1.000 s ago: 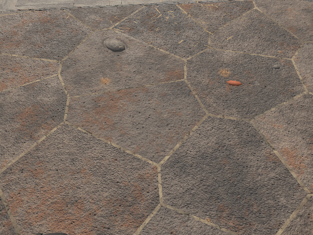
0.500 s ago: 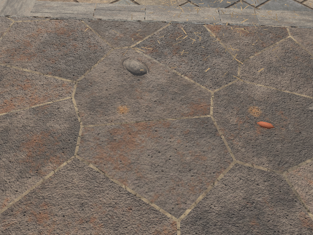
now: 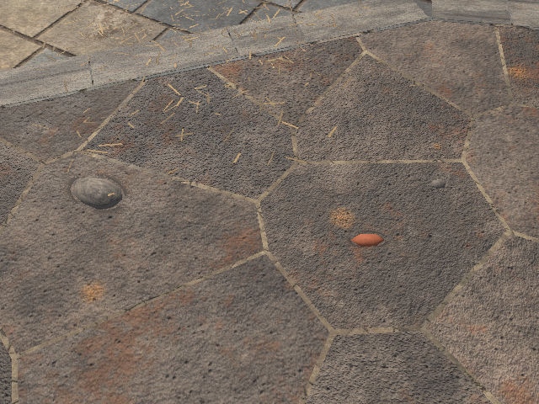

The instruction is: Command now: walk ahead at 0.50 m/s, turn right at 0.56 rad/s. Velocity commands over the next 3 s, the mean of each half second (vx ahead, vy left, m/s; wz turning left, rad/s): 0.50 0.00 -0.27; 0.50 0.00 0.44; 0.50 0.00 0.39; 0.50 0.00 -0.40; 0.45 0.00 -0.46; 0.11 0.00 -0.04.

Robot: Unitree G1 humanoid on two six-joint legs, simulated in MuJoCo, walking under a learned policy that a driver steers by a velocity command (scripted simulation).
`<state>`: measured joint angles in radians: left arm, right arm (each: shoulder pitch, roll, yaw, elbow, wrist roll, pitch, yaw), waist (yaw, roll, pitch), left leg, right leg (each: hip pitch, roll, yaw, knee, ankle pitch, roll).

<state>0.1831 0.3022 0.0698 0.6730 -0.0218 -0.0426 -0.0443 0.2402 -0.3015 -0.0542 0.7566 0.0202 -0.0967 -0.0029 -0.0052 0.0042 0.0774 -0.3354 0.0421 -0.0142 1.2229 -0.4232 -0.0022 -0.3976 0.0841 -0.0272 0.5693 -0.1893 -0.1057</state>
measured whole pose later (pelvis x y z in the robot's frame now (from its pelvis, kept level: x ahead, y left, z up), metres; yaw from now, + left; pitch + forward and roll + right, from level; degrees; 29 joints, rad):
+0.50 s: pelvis +0.30 +0.05 +0.01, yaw -7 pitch +1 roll +0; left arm 0.30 0.29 0.04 0.74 -0.01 -0.06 0.00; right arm 0.21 -0.28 -0.05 0.72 0.01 -0.10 0.04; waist 0.00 -0.02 0.03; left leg -0.36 -0.07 -0.01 0.50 -0.16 0.06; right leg -0.35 0.03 0.07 1.14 -0.40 -0.03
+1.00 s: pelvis +0.56 +0.00 +0.01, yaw +9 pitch +1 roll -1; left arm 0.15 0.26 0.05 0.69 0.00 -0.10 -0.01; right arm 0.35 -0.31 -0.06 0.74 0.03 -0.02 -0.01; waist -0.03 0.04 0.01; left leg -0.41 -0.02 -0.09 1.13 -0.40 0.01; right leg -0.29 0.03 -0.01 0.45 -0.18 -0.02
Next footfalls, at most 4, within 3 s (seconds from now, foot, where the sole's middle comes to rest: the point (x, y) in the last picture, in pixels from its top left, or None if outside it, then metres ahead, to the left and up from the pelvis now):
0.38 left None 0.41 0.13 -0.76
0.86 right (321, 316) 0.65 -0.10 -0.76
1.36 left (196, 248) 0.86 0.24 -0.76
1.92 right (244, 156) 1.21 0.12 -0.76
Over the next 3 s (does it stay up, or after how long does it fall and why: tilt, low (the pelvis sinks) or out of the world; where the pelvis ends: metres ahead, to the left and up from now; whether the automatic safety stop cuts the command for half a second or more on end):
stays up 1.45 0.21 0.01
